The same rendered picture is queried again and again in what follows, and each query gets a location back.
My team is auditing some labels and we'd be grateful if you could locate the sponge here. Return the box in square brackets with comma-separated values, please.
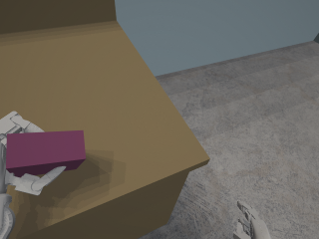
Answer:
[6, 130, 86, 177]

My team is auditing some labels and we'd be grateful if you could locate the robot right hand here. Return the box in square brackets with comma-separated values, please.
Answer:
[233, 200, 272, 239]

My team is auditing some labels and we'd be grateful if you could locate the robot left hand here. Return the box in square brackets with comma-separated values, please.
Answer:
[0, 111, 66, 196]

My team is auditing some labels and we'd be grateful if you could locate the table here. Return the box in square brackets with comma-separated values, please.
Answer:
[0, 0, 210, 239]

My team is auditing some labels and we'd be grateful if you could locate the left robot forearm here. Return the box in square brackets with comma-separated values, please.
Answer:
[0, 193, 16, 239]

